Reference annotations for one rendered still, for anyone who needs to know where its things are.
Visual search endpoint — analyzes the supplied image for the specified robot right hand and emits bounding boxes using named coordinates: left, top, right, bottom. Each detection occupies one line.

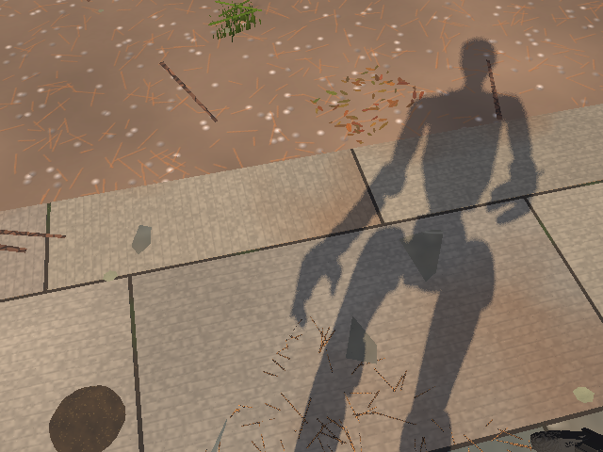
left=530, top=428, right=603, bottom=452

